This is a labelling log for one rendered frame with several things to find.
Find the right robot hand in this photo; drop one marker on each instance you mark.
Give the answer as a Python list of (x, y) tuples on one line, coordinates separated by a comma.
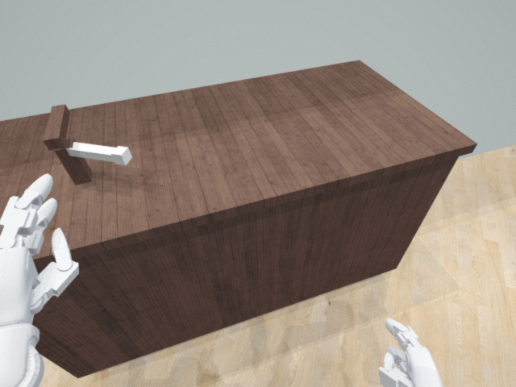
[(417, 367)]

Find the tap lever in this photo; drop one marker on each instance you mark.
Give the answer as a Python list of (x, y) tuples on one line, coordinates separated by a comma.
[(119, 155)]

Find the left robot hand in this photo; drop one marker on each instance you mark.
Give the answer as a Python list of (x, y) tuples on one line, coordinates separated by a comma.
[(22, 223)]

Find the left robot forearm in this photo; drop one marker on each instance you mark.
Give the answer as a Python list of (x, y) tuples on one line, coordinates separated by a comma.
[(20, 363)]

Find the counter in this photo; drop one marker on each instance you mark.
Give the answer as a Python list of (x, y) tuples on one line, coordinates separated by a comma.
[(240, 198)]

